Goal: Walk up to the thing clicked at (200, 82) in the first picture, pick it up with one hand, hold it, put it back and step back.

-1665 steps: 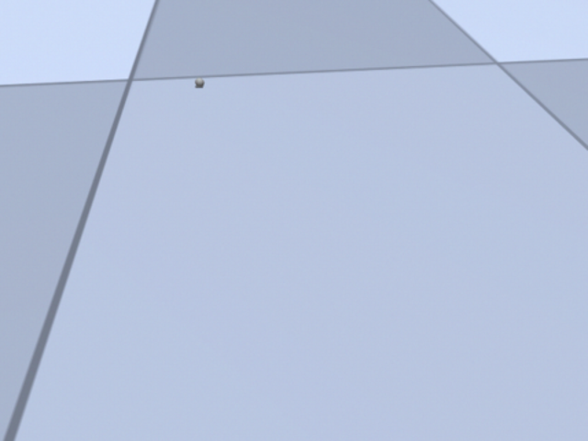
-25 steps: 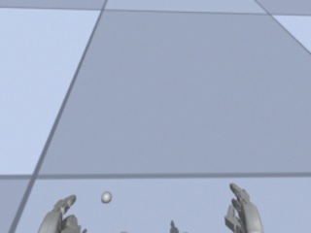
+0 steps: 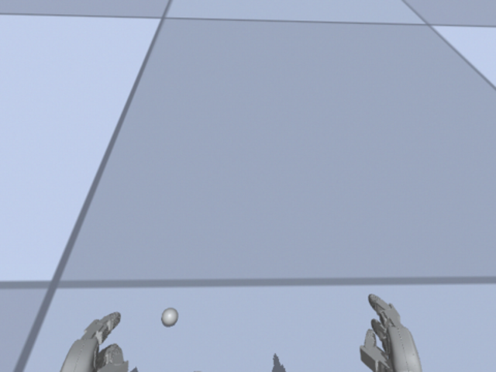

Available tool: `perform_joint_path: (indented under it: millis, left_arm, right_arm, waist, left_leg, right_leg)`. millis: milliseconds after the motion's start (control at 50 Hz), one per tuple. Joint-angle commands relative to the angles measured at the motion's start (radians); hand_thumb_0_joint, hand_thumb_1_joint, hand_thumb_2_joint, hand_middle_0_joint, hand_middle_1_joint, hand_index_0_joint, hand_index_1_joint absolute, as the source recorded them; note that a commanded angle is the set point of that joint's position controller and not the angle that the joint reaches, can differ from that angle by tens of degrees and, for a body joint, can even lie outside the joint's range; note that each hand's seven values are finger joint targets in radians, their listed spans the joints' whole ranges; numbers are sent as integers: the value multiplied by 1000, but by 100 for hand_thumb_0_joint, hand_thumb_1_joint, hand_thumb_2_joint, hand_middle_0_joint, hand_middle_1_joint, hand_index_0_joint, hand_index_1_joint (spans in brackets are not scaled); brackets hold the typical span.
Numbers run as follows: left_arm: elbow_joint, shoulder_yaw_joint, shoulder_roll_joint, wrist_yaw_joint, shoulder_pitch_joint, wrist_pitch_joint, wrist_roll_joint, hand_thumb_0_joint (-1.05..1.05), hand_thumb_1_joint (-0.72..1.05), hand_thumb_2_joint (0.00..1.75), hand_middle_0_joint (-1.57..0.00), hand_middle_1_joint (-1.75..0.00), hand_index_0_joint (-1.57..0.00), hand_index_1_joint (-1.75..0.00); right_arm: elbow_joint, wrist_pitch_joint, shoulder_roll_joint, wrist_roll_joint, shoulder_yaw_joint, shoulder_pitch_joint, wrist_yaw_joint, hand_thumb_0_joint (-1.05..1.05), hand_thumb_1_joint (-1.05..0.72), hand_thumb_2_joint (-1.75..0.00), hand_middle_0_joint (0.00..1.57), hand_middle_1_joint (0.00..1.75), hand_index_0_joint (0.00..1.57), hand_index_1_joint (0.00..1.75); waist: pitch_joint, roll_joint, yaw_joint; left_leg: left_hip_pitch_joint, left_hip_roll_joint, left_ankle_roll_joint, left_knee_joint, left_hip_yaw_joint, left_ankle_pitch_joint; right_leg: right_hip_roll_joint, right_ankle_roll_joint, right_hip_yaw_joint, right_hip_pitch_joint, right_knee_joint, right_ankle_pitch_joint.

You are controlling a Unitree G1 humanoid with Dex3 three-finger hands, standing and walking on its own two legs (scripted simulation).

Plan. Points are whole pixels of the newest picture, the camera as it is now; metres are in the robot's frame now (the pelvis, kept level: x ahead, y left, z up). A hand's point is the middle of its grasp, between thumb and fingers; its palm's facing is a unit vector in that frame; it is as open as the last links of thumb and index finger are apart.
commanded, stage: home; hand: left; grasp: from above
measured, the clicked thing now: (169, 316) +0.43 +0.25 -0.68
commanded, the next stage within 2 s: stand in 0.16 s
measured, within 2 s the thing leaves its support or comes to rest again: neither
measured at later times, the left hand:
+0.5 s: hand out of the picture +0.12 +0.23 -0.10, palm faces +0.02 -0.94 -0.34, open 7.4 cm
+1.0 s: hand out of the picture +0.03 +0.24 -0.10, palm faces +0.03 -0.95 -0.32, open 7.4 cm
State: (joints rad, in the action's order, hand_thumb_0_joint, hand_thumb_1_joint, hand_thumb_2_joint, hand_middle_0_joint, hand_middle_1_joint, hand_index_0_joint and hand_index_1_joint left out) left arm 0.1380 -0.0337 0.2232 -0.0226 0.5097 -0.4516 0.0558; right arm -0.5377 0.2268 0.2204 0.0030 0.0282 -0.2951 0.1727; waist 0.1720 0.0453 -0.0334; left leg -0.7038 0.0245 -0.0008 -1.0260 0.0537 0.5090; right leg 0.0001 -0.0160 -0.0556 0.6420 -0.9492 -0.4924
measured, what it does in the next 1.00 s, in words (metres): rises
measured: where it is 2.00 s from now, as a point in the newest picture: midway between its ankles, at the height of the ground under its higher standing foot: outside the picture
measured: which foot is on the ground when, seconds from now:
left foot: down 0.00-1.00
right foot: down 0.00-1.00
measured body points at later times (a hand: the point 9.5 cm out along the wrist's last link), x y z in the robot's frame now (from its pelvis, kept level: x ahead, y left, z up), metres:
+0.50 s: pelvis -0.02 +0.00 +0.03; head +0.01 +0.01 +0.48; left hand +0.12 +0.28 -0.07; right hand +0.11 -0.27 -0.09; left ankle +0.00 +0.11 -0.68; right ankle -0.01 -0.13 -0.68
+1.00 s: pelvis -0.02 +0.01 +0.06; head -0.02 +0.00 +0.51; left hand +0.03 +0.29 -0.08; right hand +0.05 -0.27 -0.08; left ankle +0.00 +0.11 -0.68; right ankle -0.01 -0.13 -0.68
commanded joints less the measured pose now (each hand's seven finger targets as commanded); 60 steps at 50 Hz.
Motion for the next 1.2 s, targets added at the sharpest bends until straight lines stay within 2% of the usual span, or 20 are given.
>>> perform_joint_path:
  millis: [0, 220, 240, 260, 280, 300, 340, 380, 460, 560, 640, 680, 720, 780, 860, 900, 980, 1060, 1120, 1180]
  left_arm:
    - [180, -55, 109, -3, -20, 53, -12, 0, 90, 90, -20, -30, -20, -30]
    - [194, -63, 112, -4, -20, 45, -2, 0, 90, 90, -20, -30, -20, -30]
    - [-157, -49, 199, -42, -326, 257, -118, 0, 90, 90, -20, -30, -20, -30]
    - [-336, -69, 198, -38, -216, 325, -123, 0, 90, 90, -20, -30, -20, -30]
    - [-384, -68, 213, -33, -216, 359, -129, 0, 90, 90, -20, -30, -20, -30]
    - [-408, -62, 208, -27, -253, 376, -126, 0, 90, 90, -20, -30, -20, -30]
    - [-489, -54, 207, -20, -272, 402, -115, 0, 90, 90, -20, -30, -20, -30]
    - [-576, -59, 204, -20, -269, 409, -106, 0, 90, 90, -20, -30, -20, -30]
    - [-720, -60, 221, -22, -333, 438, -110, 0, 90, 90, -20, -30, -20, -30]
    - [-850, -55, 206, -22, -343, 456, -97, 0, 90, 90, -20, -30, -20, -30]
    - [-954, -50, 204, -21, -324, 461, -93, 0, 90, 90, -20, -30, -20, -30]
    - [-994, -50, 209, -22, -327, 462, -91, 0, 90, 90, -20, -30, -20, -30]
    - [-1033, -47, 214, -22, -324, 464, -88, 0, 90, 90, -20, -30, -20, -30]
    - [-1080, -44, 218, -22, -332, 462, -86, 0, 90, 90, -20, -30, -20, -30]
    - [-1130, -42, 220, -19, -333, 461, -86, 0, 90, 90, -20, -30, -20, -30]
    - [-1151, -39, 218, -17, -336, 463, -87, 0, 90, 90, -20, -30, -20, -30]
    - [-1177, -34, 223, -19, -339, 476, -87, 0, 90, 90, -20, -30, -20, -30]
    - [-1194, -37, 238, -23, -360, 474, -84, 0, 90, 90, -20, -30, -20, -30]
    - [-1210, -35, 240, -21, -367, 470, -83, 0, 90, 90, -20, -30, -20, -30]
    - [-1219, -34, 246, -19, -368, 473, -82, 0, 90, 90, -20, -30, -20, -30]
  right_arm:
    - [159, 56, 125, 3, -54, 63, 16, 0, -90, -90, 20, 30, 20, 30]
    - [171, 59, 123, 6, -50, 70, 15, 0, -90, -90, 20, 30, 20, 30]
    - [-84, -48, 228, -123, -86, 145, -44, 0, -90, -90, 20, 30, 20, 30]
    - [-88, -88, 228, -115, -103, 144, -72, 0, -90, -90, 20, 30, 20, 30]
    - [-81, -106, 232, -118, -102, 134, -89, 0, -90, -90, 20, 30, 20, 30]
    - [-77, -118, 231, -119, -97, 107, -102, 0, -90, -90, 20, 30, 20, 30]
    - [-122, -124, 214, -75, -98, 115, -131, 0, -90, -90, 20, 30, 20, 30]
    - [-145, -134, 213, -56, -106, 161, -144, 0, -90, -90, 20, 30, 20, 30]
    - [-211, -165, 196, -54, -112, 165, -153, 0, -90, -90, 20, 30, 20, 30]
    - [-282, -173, 213, -58, -115, 150, -151, 0, -90, -90, 20, 30, 20, 30]
    - [-338, -182, 223, -52, -112, 163, -143, 0, -90, -90, 20, 30, 20, 30]
    - [-362, -185, 231, -47, -112, 158, -140, 0, -90, -90, 20, 30, 20, 30]
    - [-393, -187, 232, -43, -112, 150, -136, 0, -90, -90, 20, 30, 20, 30]
    - [-424, -194, 243, -40, -113, 155, -136, 0, -90, -90, 20, 30, 20, 30]
    - [-452, -197, 249, -39, -112, 160, -135, 0, -90, -90, 20, 30, 20, 30]
    - [-463, -198, 246, -37, -110, 162, -137, 0, -90, -90, 20, 30, 20, 30]
    - [-485, -195, 236, -31, -104, 166, -140, 0, -90, -90, 20, 30, 20, 30]
    - [-501, -198, 241, -31, -101, 166, -141, 0, -90, -90, 20, 30, 20, 30]
    - [-514, -204, 237, -32, -96, 174, -142, 0, -90, -90, 20, 30, 20, 30]
    - [-520, -205, 243, -29, -94, 178, -144, 0, -90, -90, 20, 30, 20, 30]
  waist:
    - [75, 14, -7]
    - [63, 0, -9]
    - [-163, -49, 68]
    - [-74, -92, 66]
    - [-41, -105, 50]
    - [-49, -53, 30]
    - [-12, 6, 50]
    - [-18, -44, 73]
    - [-77, -113, 52]
    - [-111, -2, 51]
    - [-162, -12, 61]
    - [-172, -5, 56]
    - [-165, -39, 54]
    - [-211, -21, 49]
    - [-207, -10, 54]
    - [-220, -21, 50]
    - [-193, -58, 47]
    - [-190, -59, 41]
    - [-231, -55, 43]
    - [-216, -70, 41]
  left_leg:
    - [121, -15, 9, 170, -3, -273]
    - [101, -21, 15, 166, -10, -225]
    - [132, 29, 57, 261, 25, -421]
    - [213, 20, 67, 253, 2, -451]
    - [261, 16, 68, 251, -5, -476]
    - [262, 19, 68, 277, 24, -445]
    - [334, 23, 76, 334, 42, -416]
    - [364, 22, 67, 350, 35, -420]
    - [369, -5, 56, 376, 4, -258]
    - [424, 45, 61, 512, 69, -301]
    - [431, 59, 50, 589, 79, -311]
    - [449, 62, 46, 622, 81, -320]
    - [511, 59, 38, 616, 63, -400]
    - [488, 64, 34, 690, 76, -256]
    - [500, 74, 31, 752, 86, -200]
    - [500, 71, 28, 752, 78, -211]
    - [583, 63, 25, 707, 47, -376]
    - [600, 67, 26, 713, 42, -412]
    - [565, 67, 20, 737, 43, -334]
    - [586, 69, 20, 731, 37, -377]
  right_leg:
    - [-25, 17, -14, -40, 138, 239]
    - [-22, 13, -9, -37, 155, 205]
    - [53, 64, 85, -194, 181, 258]
    - [58, 97, 121, -230, 211, 274]
    - [67, 106, 135, -234, 202, 321]
    - [57, 94, 133, -222, 204, 325]
    - [71, 70, 117, -287, 197, 325]
    - [70, 62, 116, -292, 237, 332]
    - [115, 66, 173, -300, 378, 220]
    - [81, 40, 117, -352, 384, 279]
    - [84, 39, 114, -418, 451, 308]
    - [86, 37, 112, -442, 476, 323]
    - [97, 39, 122, -450, 502, 376]
    - [87, 32, 116, -462, 545, 289]
    - [85, 28, 111, -488, 559, 295]
    - [90, 28, 118, -495, 581, 295]
    - [112, 25, 134, -490, 626, 368]
    - [115, 25, 134, -504, 635, 397]
    - [108, 23, 133, -493, 652, 322]
    - [114, 23, 138, -504, 664, 352]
